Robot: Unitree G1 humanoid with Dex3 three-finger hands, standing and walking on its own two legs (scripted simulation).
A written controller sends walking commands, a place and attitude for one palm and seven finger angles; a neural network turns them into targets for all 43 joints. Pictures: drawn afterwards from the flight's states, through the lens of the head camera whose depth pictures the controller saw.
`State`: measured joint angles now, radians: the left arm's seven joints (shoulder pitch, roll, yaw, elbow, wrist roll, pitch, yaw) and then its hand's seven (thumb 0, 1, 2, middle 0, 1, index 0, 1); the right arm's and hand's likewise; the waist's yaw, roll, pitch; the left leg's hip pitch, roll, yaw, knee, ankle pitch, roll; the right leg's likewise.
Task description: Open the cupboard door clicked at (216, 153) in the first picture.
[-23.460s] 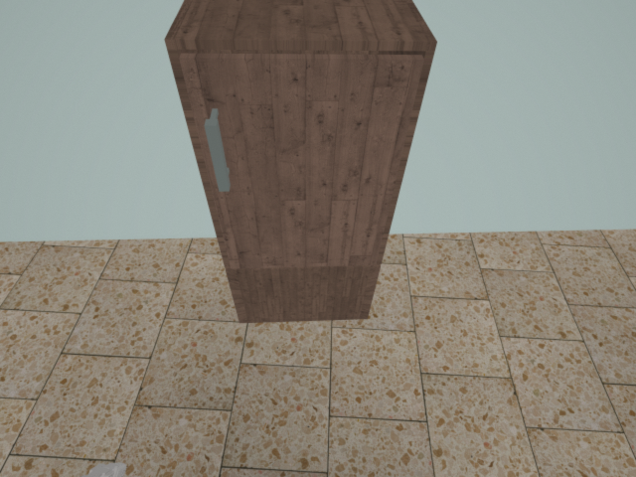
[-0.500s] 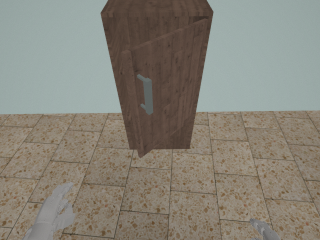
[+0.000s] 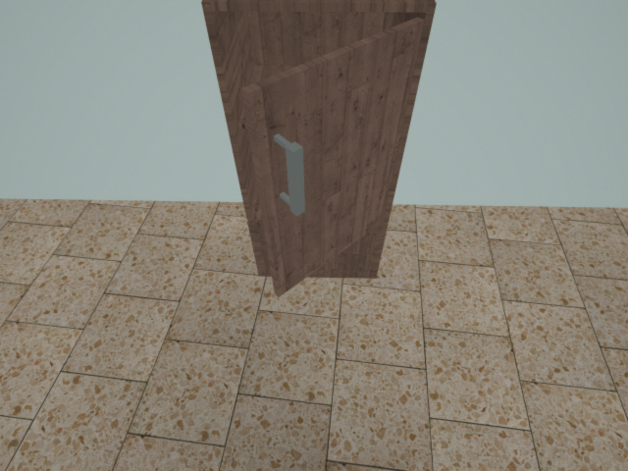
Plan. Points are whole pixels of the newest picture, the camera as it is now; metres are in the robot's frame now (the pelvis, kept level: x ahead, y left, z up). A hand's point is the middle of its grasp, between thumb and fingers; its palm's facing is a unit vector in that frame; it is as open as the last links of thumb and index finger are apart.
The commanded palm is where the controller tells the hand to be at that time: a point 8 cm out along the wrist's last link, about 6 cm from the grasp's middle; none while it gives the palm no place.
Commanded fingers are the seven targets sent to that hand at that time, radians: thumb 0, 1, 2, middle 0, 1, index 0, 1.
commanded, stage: let the arm hang, fingers relaxed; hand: left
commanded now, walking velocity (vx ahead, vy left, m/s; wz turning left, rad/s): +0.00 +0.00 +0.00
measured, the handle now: (289, 176) +0.59 +0.09 +0.01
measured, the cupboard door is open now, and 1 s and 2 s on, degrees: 42 42 42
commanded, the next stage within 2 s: look to check the result in 0.44 s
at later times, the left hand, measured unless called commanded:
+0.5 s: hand out of the picture +0.04 +0.15 -0.17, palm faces +0.02 -0.98 -0.21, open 7.3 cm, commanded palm none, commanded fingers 0.00 0.90 0.90 -0.20 -0.30 -0.20 -0.30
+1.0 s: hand out of the picture +0.02 +0.13 -0.18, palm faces +0.04 -0.98 -0.19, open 7.4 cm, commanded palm none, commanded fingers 0.00 0.90 0.90 -0.20 -0.30 -0.20 -0.30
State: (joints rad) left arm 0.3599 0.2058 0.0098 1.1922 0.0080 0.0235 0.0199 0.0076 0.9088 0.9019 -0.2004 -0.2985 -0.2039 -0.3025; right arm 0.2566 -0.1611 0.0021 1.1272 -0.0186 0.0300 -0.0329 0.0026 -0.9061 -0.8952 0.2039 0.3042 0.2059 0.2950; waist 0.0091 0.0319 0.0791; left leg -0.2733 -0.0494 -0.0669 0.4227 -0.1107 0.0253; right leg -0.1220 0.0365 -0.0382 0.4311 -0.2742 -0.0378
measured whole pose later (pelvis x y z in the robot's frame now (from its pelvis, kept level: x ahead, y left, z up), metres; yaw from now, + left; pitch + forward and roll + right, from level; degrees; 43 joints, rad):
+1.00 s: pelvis +0.04 -0.03 +0.00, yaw -1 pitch -3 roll +0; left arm 0.30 0.12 0.01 1.15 0.00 0.00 0.04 0.00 0.90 0.90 -0.20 -0.30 -0.20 -0.30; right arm 0.24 -0.15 0.00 1.14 -0.02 0.01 -0.05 0.00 -0.91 -0.90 0.20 0.30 0.20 0.29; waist 0.00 0.01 0.07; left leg -0.21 -0.01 -0.06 0.44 -0.19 -0.02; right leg -0.04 0.07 -0.03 0.39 -0.31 -0.08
